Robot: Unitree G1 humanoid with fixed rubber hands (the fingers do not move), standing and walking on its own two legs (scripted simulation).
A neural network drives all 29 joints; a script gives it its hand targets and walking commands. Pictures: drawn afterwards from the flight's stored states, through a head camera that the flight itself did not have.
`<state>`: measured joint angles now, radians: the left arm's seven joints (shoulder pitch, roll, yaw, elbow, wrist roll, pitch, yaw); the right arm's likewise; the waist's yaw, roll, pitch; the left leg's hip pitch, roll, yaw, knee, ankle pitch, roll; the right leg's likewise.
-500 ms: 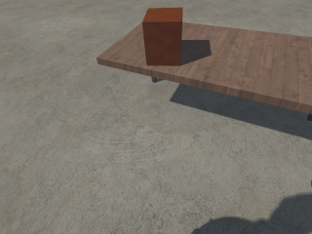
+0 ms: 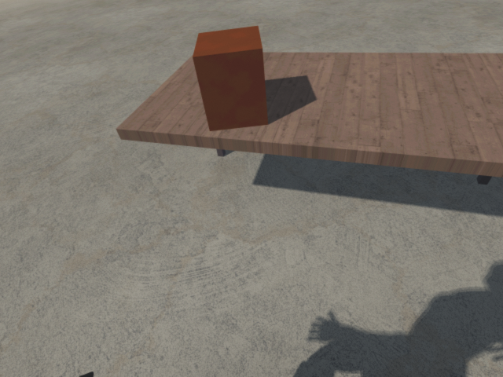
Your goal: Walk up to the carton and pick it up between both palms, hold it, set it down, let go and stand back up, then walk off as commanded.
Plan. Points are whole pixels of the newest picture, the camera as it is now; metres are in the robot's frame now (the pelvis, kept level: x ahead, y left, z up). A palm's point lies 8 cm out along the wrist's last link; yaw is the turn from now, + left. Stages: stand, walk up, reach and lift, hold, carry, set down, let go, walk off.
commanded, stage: walk up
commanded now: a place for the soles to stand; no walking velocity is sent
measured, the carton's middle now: (233, 79) +1.02 +0.10 +0.04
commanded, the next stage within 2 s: none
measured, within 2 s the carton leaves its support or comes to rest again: neither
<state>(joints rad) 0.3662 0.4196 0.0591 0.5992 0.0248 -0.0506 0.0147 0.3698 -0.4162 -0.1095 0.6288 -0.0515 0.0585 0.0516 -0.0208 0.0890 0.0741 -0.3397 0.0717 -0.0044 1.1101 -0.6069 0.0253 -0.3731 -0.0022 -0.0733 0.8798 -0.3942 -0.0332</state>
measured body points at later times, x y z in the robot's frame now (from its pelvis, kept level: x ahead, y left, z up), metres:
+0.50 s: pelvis +0.17 +0.13 -0.01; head +0.18 +0.14 +0.44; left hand +0.32 +0.46 -0.08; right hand +0.26 -0.19 -0.08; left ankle +0.25 +0.26 -0.69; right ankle +0.16 +0.01 -0.64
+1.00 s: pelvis +0.36 +0.26 -0.01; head +0.38 +0.24 +0.43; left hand +0.46 +0.60 -0.07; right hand +0.50 -0.07 -0.08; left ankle +0.47 +0.38 -0.69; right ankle +0.26 +0.06 -0.65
